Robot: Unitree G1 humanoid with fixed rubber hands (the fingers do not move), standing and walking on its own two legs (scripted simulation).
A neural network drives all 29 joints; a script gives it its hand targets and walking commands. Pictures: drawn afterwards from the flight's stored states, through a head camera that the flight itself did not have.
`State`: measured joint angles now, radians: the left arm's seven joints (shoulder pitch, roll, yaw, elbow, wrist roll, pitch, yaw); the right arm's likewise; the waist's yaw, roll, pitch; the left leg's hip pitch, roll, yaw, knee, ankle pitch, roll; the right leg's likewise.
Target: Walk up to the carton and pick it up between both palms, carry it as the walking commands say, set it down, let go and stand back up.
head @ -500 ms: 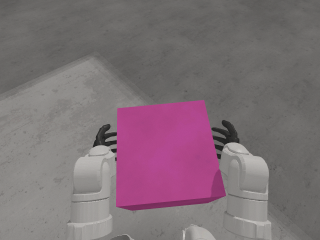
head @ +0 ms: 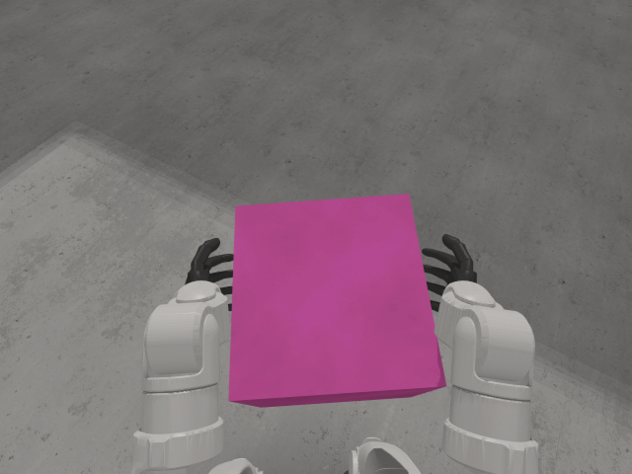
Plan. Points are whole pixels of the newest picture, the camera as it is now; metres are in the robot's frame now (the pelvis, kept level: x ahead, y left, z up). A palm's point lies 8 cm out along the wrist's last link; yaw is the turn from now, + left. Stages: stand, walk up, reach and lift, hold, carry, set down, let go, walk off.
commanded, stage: carry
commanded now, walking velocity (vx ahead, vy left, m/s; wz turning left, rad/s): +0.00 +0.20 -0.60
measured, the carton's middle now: (329, 308) +0.32 -0.01 -0.02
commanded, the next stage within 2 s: none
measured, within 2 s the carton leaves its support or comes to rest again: neither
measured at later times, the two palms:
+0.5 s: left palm (205, 289) +0.30 +0.15 +0.05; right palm (460, 373) +0.21 -0.13 +0.07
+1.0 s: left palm (184, 292) +0.30 +0.17 +0.04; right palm (407, 458) +0.14 -0.07 +0.06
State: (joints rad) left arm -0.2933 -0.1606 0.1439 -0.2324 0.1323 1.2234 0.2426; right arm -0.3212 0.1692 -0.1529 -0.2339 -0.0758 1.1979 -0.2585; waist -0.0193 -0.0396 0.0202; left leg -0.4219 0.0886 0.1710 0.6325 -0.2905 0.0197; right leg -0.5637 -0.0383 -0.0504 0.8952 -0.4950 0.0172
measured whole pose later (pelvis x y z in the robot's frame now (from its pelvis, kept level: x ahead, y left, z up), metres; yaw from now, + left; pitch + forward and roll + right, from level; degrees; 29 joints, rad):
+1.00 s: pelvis -0.03 +0.23 -0.01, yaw -33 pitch +5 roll +1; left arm -0.33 -0.16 0.13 -0.22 0.08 1.20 0.32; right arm -0.33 0.17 -0.20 -0.21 -0.06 1.14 -0.23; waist -0.05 -0.08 0.01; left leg -0.48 0.07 0.09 0.67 -0.29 -0.04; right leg -0.55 -0.08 0.06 0.73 -0.30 0.05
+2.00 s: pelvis +0.08 +0.46 +0.00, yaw -69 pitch +5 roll +2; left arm -0.31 -0.16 0.14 -0.18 0.04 1.21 0.33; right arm -0.31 0.16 -0.18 -0.22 -0.08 1.20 -0.25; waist -0.03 -0.04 0.00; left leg -0.54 0.05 0.06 0.86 -0.43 -0.04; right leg -0.47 -0.07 0.01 0.63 -0.25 0.03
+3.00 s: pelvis +0.09 +0.55 +0.00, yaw -72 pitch +2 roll +0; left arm -0.28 -0.16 0.14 -0.01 0.11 1.14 0.28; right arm -0.28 0.16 -0.18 -0.04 -0.11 1.12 -0.23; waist 0.00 0.00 -0.08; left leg -0.46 0.08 0.15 0.54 -0.11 0.02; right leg -0.42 -0.03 -0.07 0.61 -0.22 -0.01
